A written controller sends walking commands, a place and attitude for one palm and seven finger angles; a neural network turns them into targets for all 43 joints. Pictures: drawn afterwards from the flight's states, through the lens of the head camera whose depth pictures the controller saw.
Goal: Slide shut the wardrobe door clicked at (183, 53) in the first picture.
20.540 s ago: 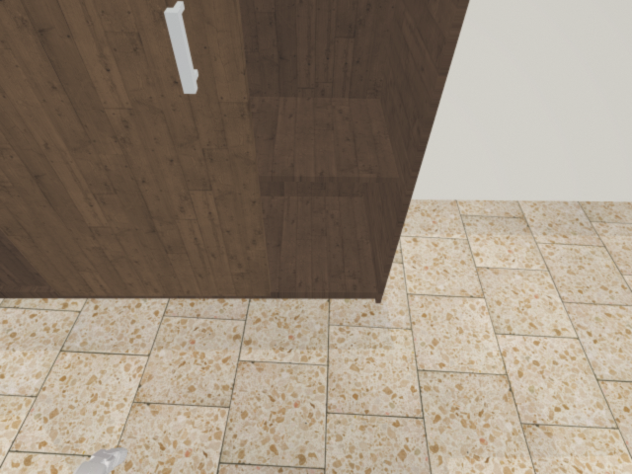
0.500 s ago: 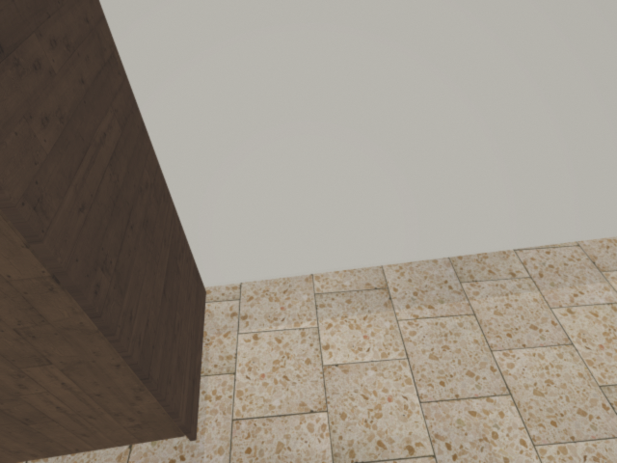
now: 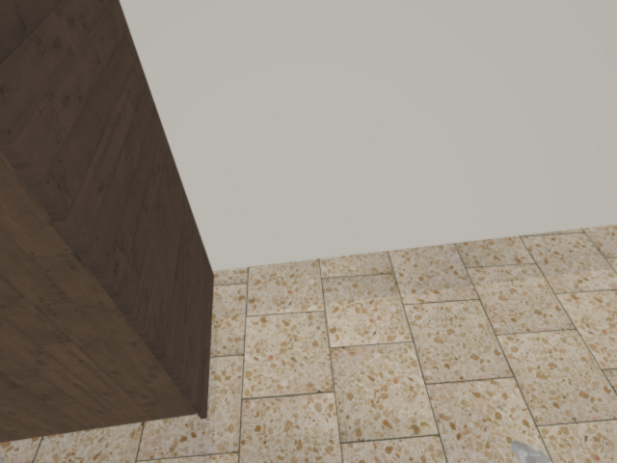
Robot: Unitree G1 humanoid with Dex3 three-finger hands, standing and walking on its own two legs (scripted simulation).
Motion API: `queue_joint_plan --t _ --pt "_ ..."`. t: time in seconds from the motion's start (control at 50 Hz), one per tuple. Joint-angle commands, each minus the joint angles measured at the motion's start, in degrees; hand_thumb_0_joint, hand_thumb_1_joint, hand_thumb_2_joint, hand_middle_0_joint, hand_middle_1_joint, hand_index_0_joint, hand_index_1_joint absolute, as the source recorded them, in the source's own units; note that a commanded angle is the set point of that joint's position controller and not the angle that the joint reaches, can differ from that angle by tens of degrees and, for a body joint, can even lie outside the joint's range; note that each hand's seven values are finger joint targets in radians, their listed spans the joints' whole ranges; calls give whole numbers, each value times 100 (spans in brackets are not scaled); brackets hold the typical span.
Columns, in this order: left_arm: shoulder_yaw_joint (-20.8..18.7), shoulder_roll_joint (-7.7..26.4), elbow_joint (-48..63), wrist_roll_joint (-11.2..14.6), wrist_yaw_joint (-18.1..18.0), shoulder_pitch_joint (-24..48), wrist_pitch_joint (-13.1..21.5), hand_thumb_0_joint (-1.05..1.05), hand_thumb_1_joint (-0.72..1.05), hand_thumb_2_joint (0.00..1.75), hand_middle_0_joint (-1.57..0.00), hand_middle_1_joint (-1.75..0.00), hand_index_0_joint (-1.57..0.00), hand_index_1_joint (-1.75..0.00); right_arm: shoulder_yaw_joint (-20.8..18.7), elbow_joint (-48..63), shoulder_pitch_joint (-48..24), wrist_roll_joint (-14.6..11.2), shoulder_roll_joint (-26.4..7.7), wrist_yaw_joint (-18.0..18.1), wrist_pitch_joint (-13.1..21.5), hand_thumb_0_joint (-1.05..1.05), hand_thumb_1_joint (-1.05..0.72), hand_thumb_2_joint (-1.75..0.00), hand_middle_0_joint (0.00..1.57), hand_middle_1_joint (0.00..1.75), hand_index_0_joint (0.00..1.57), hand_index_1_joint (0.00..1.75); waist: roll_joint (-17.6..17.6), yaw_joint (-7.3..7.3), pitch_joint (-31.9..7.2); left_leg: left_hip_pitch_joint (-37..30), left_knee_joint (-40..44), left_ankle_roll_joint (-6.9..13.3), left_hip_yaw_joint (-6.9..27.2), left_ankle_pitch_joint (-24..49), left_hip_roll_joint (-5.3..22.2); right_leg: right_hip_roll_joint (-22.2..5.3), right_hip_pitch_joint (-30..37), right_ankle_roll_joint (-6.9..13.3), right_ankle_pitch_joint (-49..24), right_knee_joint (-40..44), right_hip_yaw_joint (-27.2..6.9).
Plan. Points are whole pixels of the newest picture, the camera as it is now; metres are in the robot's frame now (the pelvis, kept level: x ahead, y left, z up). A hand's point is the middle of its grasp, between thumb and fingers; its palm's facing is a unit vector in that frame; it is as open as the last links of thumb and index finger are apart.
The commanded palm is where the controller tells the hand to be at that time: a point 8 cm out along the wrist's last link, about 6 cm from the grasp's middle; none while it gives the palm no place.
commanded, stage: stop walking and hold the door there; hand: left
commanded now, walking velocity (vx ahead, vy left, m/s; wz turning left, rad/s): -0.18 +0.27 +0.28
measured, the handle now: out of the picture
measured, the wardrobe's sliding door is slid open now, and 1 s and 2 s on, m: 0.00 0.00 0.00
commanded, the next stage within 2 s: loosen the grip on the handle in 1.70 s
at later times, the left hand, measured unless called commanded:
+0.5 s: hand out of the picture +0.30 +0.44 +0.15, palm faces +0.55 -0.79 -0.28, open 5.6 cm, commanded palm +0.25 +0.47 +0.14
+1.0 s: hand out of the picture +0.29 +0.43 +0.16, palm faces +0.36 -0.92 -0.16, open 6.0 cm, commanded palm +0.25 +0.45 +0.14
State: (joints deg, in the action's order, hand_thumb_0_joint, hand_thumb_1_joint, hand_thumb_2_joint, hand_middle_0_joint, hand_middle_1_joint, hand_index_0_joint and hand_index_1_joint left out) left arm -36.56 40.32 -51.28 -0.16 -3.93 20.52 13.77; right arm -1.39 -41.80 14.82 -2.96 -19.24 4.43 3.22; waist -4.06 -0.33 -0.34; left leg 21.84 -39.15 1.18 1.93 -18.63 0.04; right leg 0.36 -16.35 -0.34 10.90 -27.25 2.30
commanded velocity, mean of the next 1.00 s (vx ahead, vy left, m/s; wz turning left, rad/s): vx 0.03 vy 0.04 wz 0.11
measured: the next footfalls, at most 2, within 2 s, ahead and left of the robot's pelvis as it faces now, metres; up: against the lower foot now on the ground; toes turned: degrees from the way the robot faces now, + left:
left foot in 0.12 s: +0.03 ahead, +0.15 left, +0.00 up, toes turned +1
right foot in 0.32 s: -0.01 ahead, -0.06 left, +0.00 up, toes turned -4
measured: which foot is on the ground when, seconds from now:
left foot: up 0.00-0.10, down 0.12-0.32, up 0.34-0.60, down 0.62-1.00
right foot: down 0.00-0.12, up 0.14-0.30, down 0.32-0.62, up 0.64-0.86, down 0.88-1.00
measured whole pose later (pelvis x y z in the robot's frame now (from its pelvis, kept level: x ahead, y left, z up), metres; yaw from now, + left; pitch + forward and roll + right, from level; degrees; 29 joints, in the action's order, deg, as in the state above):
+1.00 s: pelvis -0.12 +0.19 +0.00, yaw +10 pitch +0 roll +0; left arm -7.0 16.2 -26.9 5.1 -6.7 38.2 4.5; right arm 3.8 -40.7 8.6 -2.8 -10.0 2.3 2.6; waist -3.0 1.6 10.0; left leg 19.5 -44.1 0.4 -1.1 -22.9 2.3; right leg 3.5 -15.5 6.0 15.4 -31.1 6.5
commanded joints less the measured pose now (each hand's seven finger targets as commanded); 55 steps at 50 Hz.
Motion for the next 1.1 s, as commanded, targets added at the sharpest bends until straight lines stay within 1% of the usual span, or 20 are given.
queue_joint_plan --t 0.0,0.08,0.16,0.26,0.28,0.3,0.34,0.42,0.5,0.56,0.6,0.64,0.72,0.82,0.88,0.92,0.94,1.0,1.04,1.08 --pt "-273 1982 595 -78 -198 1181 11 0 90 90 -45 -140 -45 -140 -254 545 -221 -14 -685 69 327 0 -90 -90 20 30 20 30 1218 45 -707 -131 -681 36 635 -704 414 -2342 13 795 -1616 536 -1285" --pt "-143 1947 1210 -18 -228 1337 164 0 90 90 -45 -140 -45 -140 -206 465 -347 7 -748 194 305 0 -90 -90 20 30 20 30 205 -26 -864 -909 1437 98 545 1962 580 -1321 -106 121 -1321 -740 -279" --pt "610 1264 1965 30 -141 1894 262 0 90 90 -45 -140 -45 -140 -112 692 -400 32 -516 133 287 0 -90 -90 20 30 20 30 -1149 42 -912 -747 1745 898 1194 3885 1349 -316 -275 -177 1816 -2339 188" --pt "965 900 2167 140 -156 2055 43 0 90 90 -45 -140 -45 -140 -142 668 -601 25 -611 -41 366 0 -90 -90 20 30 20 30 -662 179 -1274 -756 942 590 644 2915 750 -550 775 -196 374 -349 253" --pt "925 986 2015 108 -164 2043 6 0 90 90 -45 -140 -45 -140 -117 679 -585 26 -557 -69 362 0 -90 -90 20 30 20 30 21 202 -1361 -238 450 326 399 1943 416 -1073 1515 -37 -570 489 -80" --pt "782 1262 1765 13 -171 1919 -33 0 90 90 -45 -140 -45 -140 -140 768 -485 27 -499 -73 326 0 -90 -90 20 30 20 30 1543 188 -1257 1024 -1009 -108 -137 -49 -266 -2546 2251 547 -2024 927 -1884" --pt "627 1320 1435 81 -167 2435 -128 0 90 90 -45 -140 -45 -140 -230 467 -519 91 -712 -132 326 0 -90 -90 20 30 20 30 1359 139 -1479 1530 -2963 -294 772 -1135 -57 -3544 1892 1022 -3470 458 -2166" --pt "821 1110 1562 -3 -75 2925 33 0 90 90 -45 -140 -45 -140 13 493 -635 105 -374 -98 333 0 -90 -90 20 30 20 30 1466 28 -1342 985 -2380 -168 329 -638 260 -2660 1419 447 -2340 231 -447" --pt "1493 396 2199 133 -45 3439 8 0 90 90 -45 -140 -45 -140 -21 648 -829 103 -189 -5 342 0 -90 -90 20 30 20 30 1783 117 -992 -271 -145 -128 -592 -731 129 -2453 755 329 -1702 114 -38" --pt "2104 -426 2991 240 -72 3752 -45 0 90 90 -45 -140 -45 -140 -88 678 -809 101 -200 86 241 0 -90 -90 20 30 20 30 890 -130 -1188 -1750 1333 -253 -1122 795 -15 -1783 61 38 -1190 -1056 567" --pt "2612 -958 3812 279 5 4114 72 0 90 90 -45 -140 -45 -140 -229 866 -608 92 -586 101 237 0 -90 -90 20 30 20 30 -1813 -208 -1321 -2438 1683 502 1074 3561 1605 -503 -1563 -278 2142 -3181 710" --pt "3382 -1933 3801 275 134 3965 -23 0 90 90 -45 -140 -45 -140 -167 825 -497 31 -228 14 218 0 -90 -90 20 30 20 30 -596 -272 -1305 -2580 1418 1098 1204 4525 1905 -307 -1785 -113 2269 -3918 177" --pt "3285 -1712 4196 249 55 4231 -260 0 90 90 -45 -140 -45 -140 -150 761 -584 10 -232 -88 269 0 -90 -90 20 30 20 30 -948 -203 -1591 -2606 1022 881 415 4047 1498 -281 -1186 -64 1095 -2349 28" --pt "3298 -1689 4122 299 39 4181 -444 0 90 90 -45 -140 -45 -140 93 925 -739 96 -79 -144 243 0 -90 -90 20 30 20 30 -858 -64 -1659 -2332 851 774 627 3875 1814 -33 -42 128 650 -546 -146" --pt "3266 -1671 4058 247 21 4126 -496 0 90 90 -45 -140 -45 -140 109 948 -696 54 -48 -119 156 0 -90 -90 20 30 20 30 393 -123 -2009 -1254 32 386 131 2861 1260 -558 1524 378 -1487 279 -767" --pt "3526 -2112 3880 369 27 3944 -532 0 90 90 -45 -140 -45 -140 60 1028 -715 -14 12 -107 229 0 -90 -90 20 30 20 30 2154 -44 -2018 -124 -1013 -46 -237 -345 156 -1422 2446 874 -3978 265 -1565" --pt "3636 -2347 3405 403 29 3694 -591 0 90 90 -45 -140 -45 -140 52 966 -740 -34 6 -83 306 0 -90 -90 20 30 20 30 2225 -45 -1778 51 -1101 -57 -29 -965 150 -1529 2336 926 -4343 268 -1534" --pt "3398 -2175 3396 331 -26 3801 -442 0 90 90 -45 -140 -45 -140 180 829 -762 87 111 36 275 0 -90 -90 20 30 20 30 1263 -27 -1637 -404 388 -10 -219 -344 313 -1274 2011 749 -3641 -102 -819" --pt "3605 -2372 3557 369 -36 3977 -354 0 90 90 -45 -140 -45 -140 154 742 -757 128 82 88 278 0 -90 -90 20 30 20 30 496 -125 -1756 -1723 1511 36 -268 1740 522 -915 1204 392 -2674 -562 -373" --pt "3956 -2753 3825 476 20 4159 -306 0 90 90 -45 -140 -45 -140 102 884 -709 129 -18 -30 279 0 -90 -90 20 30 20 30 -815 -125 -1898 -3002 1480 803 1519 4765 2071 -143 -572 -74 494 -1368 -262"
